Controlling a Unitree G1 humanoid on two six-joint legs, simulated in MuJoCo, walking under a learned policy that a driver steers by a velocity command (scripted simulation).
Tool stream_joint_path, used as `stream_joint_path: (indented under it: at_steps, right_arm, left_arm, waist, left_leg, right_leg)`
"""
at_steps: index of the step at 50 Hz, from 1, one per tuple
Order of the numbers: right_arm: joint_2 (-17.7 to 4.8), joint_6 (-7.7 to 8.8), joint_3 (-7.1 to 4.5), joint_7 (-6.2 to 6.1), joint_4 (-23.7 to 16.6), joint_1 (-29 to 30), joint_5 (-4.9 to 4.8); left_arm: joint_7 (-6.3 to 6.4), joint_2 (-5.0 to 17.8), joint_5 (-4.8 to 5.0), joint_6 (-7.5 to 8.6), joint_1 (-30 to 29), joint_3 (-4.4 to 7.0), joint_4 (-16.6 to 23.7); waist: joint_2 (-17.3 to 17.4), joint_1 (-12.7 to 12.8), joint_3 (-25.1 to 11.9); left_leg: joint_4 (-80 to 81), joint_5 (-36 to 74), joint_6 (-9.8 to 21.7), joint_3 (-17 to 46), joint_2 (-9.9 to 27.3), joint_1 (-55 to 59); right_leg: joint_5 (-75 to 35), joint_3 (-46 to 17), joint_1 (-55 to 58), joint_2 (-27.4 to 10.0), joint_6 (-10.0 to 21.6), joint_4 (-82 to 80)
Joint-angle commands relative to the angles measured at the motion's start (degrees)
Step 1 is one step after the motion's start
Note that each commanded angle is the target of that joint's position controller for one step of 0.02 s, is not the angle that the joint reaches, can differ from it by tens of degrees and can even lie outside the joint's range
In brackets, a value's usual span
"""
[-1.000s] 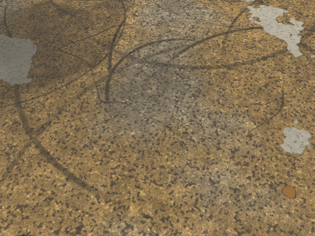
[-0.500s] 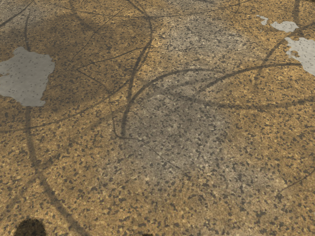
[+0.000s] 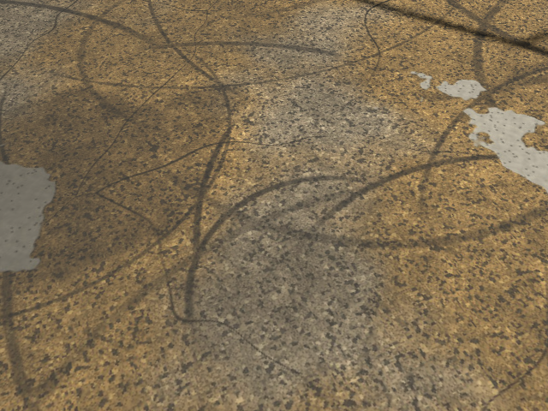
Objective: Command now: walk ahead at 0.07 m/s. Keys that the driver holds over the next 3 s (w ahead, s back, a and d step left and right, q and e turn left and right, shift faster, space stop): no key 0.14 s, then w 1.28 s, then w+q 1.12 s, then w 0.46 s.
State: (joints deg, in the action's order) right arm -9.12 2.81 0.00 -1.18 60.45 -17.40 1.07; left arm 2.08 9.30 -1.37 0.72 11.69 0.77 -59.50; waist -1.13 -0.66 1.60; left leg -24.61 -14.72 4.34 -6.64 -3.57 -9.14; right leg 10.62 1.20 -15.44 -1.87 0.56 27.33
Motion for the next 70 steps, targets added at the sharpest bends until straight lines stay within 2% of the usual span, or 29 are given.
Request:
stream_joint_path:
  at_steps: [1,3,7,10,13,16,18,20,21,22,23,24,26,31,36,38,40,41,42,43,44,45,48,52,57,65,68,69,70]
  right_arm:
    - [-1.5,-0.79,-0.27,-0.49,0.7,-10.2,-0.89]
    - [-4.9,-1.49,-1.0,-0.91,1.1,-6.1,-0.48]
    - [-3.8,-1.51,-0.7,-0.78,1.4,-4.1,-0.52]
    - [-4.6,-1.57,-1.24,-0.71,2.1,-4.7,-0.19]
    - [-3.5,-1.37,-1.25,0.03,0.8,-3.7,0.24]
    - [-2.1,0.04,-1.11,0.77,-1.1,-1.7,0.95]
    - [-3.0,0.99,-1.45,1.17,-1.4,-2.9,0.64]
    - [-2.7,1.58,-1.7,1.3,0.5,-9.0,0.11]
    - [-4.1,1.85,-2.14,0.98,2.1,-14.8,0.12]
    - [-8.5,2.09,-3.45,0.35,3.5,-20.0,-0.24]
    - [-11.4,1.74,-4.39,0.08,4.2,-21.8,-0.2]
    - [-8.9,1.6,-3.85,-0.09,3.7,-19.7,0.3]
    - [-7.1,1.88,-3.27,-0.13,2.2,-15.6,0.52]
    - [-5.3,2.93,-2.1,-0.04,2.4,-14.4,-0.17]
    - [-7.7,3.32,-2.19,-0.05,2.9,-14.6,-0.06]
    - [-9.1,3.47,-2.47,-0.09,2.8,-13.0,-0.16]
    - [-9.9,2.99,-2.7,-0.08,2.4,-11.4,-0.38]
    - [-8.0,2.82,-2.17,0.25,0.9,-11.8,-0.52]
    - [-1.0,2.49,-1.23,0.87,-0.1,-18.2,-1.97]
    - [-6.8,2.17,-2.78,0.96,-0.8,-13.0,-0.79]
    - [-7.5,2.25,-3.17,1.2,-2.9,-7.5,-0.45]
    - [-6.9,2.52,-3.14,1.38,-3.4,-5.1,-0.21]
    - [-3.8,0.79,-3.06,2.07,-2.6,-7.6,1.04]
    - [-4.4,-0.6,-3.32,2.67,-5.8,0.4,1.19]
    - [-4.4,-0.54,-3.01,3.08,-10.1,12.5,0.44]
    - [-5.3,0.57,-2.92,2.98,-14.2,20.9,0.22]
    - [-7.5,1.59,-4.35,1.9,-9.7,5.9,0.55]
    - [-10.4,2.17,-5.47,1.24,-6.6,-4.5,1.67]
    - [-17.2,2.24,-7.27,0.81,-5.7,-12.7,2.98]
  left_arm:
    - [0.35,7.5,1.01,0.93,4.0,0.76,-0.6]
    - [-0.3,4.0,1.1,0.91,2.3,0.09,-0.4]
    - [0.36,4.3,1.35,0.85,4.7,0.12,-2.3]
    - [0.05,6.0,0.9,0.42,6.3,1.12,-2.9]
    - [-0.63,6.8,0.92,0.2,8.2,1.98,-2.6]
    - [-0.95,8.6,0.62,0.73,13.3,3.11,-3.7]
    - [-1.17,8.9,0.6,1.04,11.4,3.47,-3.1]
    - [-1.47,8.0,1.25,1.25,5.3,3.46,-1.1]
    - [-1.72,6.5,1.58,1.52,0.2,3.09,1.1]
    - [-2.07,3.1,1.79,2.26,-4.5,2.23,4.0]
    - [-2.25,5.2,0.09,2.8,-6.4,2.59,5.9]
    - [-2.37,7.0,-0.87,2.97,-6.1,3.16,5.2]
    - [-3.22,4.9,-0.28,3.19,-1.8,2.97,3.4]
    - [-4.06,3.4,-0.34,2.07,-8.0,2.52,6.5]
    - [-3.77,4.0,0.38,1.71,-14.4,1.77,10.4]
    - [-3.03,6.2,0.39,2.04,-9.0,2.66,9.3]
    - [-2.18,8.9,-0.03,2.91,6.6,4.28,4.1]
    - [-1.68,13.3,-1.46,3.28,15.2,5.59,2.3]
    - [-2.06,17.7,-2.19,3.13,16.3,6.26,2.8]
    - [-2.54,16.1,0.56,2.55,11.0,6.16,3.3]
    - [-2.56,12.4,1.09,2.66,4.2,5.03,4.5]
    - [-2.81,8.9,0.95,3.24,1.3,4.08,4.8]
    - [-2.17,5.3,0.56,4.62,3.0,2.65,2.7]
    - [-1.95,7.9,0.61,5.4,8.1,2.85,1.4]
    - [-1.99,7.8,0.77,5.39,13.4,2.41,0.9]
    - [-1.02,9.0,-0.16,5.04,18.3,2.49,-1.2]
    - [-0.94,10.4,-0.03,4.64,15.2,2.83,-1.0]
    - [-1.09,9.4,0.44,4.68,14.5,2.42,-0.1]
    - [-1.89,4.1,3.0,4.76,18.9,1.19,2.1]
  waist:
    - [-8.3,-2.9,-0.5]
    - [-4.3,-1.0,2.8]
    - [-1.2,-0.2,1.0]
    - [0.0,0.2,1.6]
    - [-1.4,1.1,8.4]
    - [-5.8,2.6,6.9]
    - [-5.1,1.0,5.3]
    - [-2.5,-3.1,4.3]
    - [2.2,-6.3,4.7]
    - [13.0,-8.2,5.8]
    - [15.0,-8.0,9.2]
    - [6.7,-5.9,9.5]
    - [3.6,-2.2,6.6]
    - [6.1,-0.7,6.8]
    - [8.5,-1.1,7.2]
    - [8.2,2.1,3.8]
    - [6.2,8.7,-4.2]
    - [1.2,11.1,-9.8]
    - [-10.6,6.5,-16.2]
    - [-3.6,6.3,-13.0]
    - [-2.4,3.7,-3.7]
    - [0.2,2.5,0.2]
    - [-0.7,-1.6,1.0]
    - [-1.2,-1.3,3.3]
    - [-1.0,1.8,4.7]
    - [-2.8,3.6,4.9]
    - [-2.7,-3.6,-2.8]
    - [-0.8,-7.4,-8.9]
    - [11.4,-7.3,-18.3]
  left_leg:
    - [5.9,-1.6,-0.3,6.1,6.2,-3.7]
    - [6.6,3.6,-1.0,7.4,7.2,0.9]
    - [7.2,6.8,-1.0,8.2,8.9,1.4]
    - [4.6,-9.7,0.5,6.3,6.2,-0.7]
    - [0.6,-19.8,2.1,6.6,5.2,-8.9]
    - [-8.3,-11.1,2.1,3.0,3.1,-14.1]
    - [-7.4,-8.7,3.0,3.7,3.9,-10.5]
    - [-0.6,-7.3,3.7,5.2,4.1,1.7]
    - [6.3,-11.0,4.9,11.7,7.7,10.6]
    - [15.9,-20.6,7.6,27.6,16.4,18.2]
    - [18.7,-13.5,10.6,35.9,24.8,21.3]
    - [16.7,-6.1,10.4,32.7,24.4,20.6]
    - [16.5,2.8,8.2,25.2,20.9,19.0]
    - [16.6,23.1,6.1,12.6,14.6,12.1]
    - [15.2,36.0,5.5,8.7,14.9,7.8]
    - [7.4,51.6,4.3,7.1,15.6,10.2]
    - [-12.1,51.9,2.6,4.8,13.4,6.8]
    - [-28.9,32.4,1.9,3.4,10.6,-4.1]
    - [-51.1,-14.8,0.1,3.3,0.1,-20.7]
    - [-55.3,-11.8,1.4,10.6,1.9,-25.1]
    - [-53.4,-6.0,1.8,9.8,5.2,-27.6]
    - [-49.8,-2.6,1.9,9.6,7.1,-25.6]
    - [-42.4,-1.1,0.3,9.1,9.3,-17.6]
    - [-34.9,4.2,-1.8,6.9,10.8,-24.0]
    - [-20.4,13.0,-3.6,4.6,10.4,-28.7]
    - [-8.0,9.0,-0.3,2.0,6.5,-26.5]
    - [-1.6,6.7,3.2,-0.5,1.3,-6.1]
    - [-1.3,7.1,5.3,4.4,5.9,9.4]
    - [1.1,0.2,12.2,30.0,23.8,28.4]
  right_leg:
    - [-19.0,-10.5,6.6,-10.7,5.5,-6.7]
    - [-11.2,-8.0,1.7,-6.5,3.3,-8.2]
    - [-11.5,-6.5,5.8,-4.7,2.7,-8.4]
    - [11.0,-6.1,4.5,-2.4,5.0,-7.9]
    - [28.8,-12.7,0.7,-5.5,8.5,-11.6]
    - [29.7,-25.0,7.0,-13.3,13.4,-17.7]
    - [24.8,-25.2,5.5,-14.5,14.0,-17.5]
    - [22.0,-18.0,-3.2,-10.3,10.8,-13.9]
    - [20.2,-11.3,-12.6,-5.5,8.0,-6.5]
    - [15.3,-0.1,-23.6,3.1,4.4,8.6]
    - [16.9,3.7,-32.2,3.7,3.9,18.1]
    - [15.7,0.9,-33.5,1.0,4.1,24.1]
    - [10.0,-0.2,-30.6,-1.0,3.9,28.0]
    - [0.4,3.9,-26.2,-0.1,1.8,23.2]
    - [-4.4,7.1,-13.2,2.4,4.0,8.4]
    - [-2.9,7.3,-5.6,4.6,6.3,7.0]
    - [-3.7,6.5,11.9,5.6,8.7,1.8]
    - [5.6,-6.2,24.5,-5.6,11.1,-0.1]
    - [11.8,-36.7,34.1,-22.6,18.8,-8.5]
    - [20.3,-41.4,27.5,-20.7,18.8,-14.8]
    - [21.6,-31.8,18.6,-19.0,16.9,-15.9]
    - [14.7,-25.4,11.4,-16.2,15.1,-18.0]
    - [0.6,-13.5,2.9,-11.0,12.0,-19.6]
    - [-1.8,-9.2,3.7,-9.7,12.6,-22.6]
    - [-9.0,-5.5,9.7,-8.4,11.6,-23.1]
    - [-28.8,-3.0,22.9,-11.2,10.8,-15.7]
    - [-47.5,0.3,21.1,-9.2,8.2,2.2]
    - [-37.2,1.7,11.7,-7.0,7.0,15.1]
    - [-8.9,5.7,-8.8,1.1,3.8,38.0]
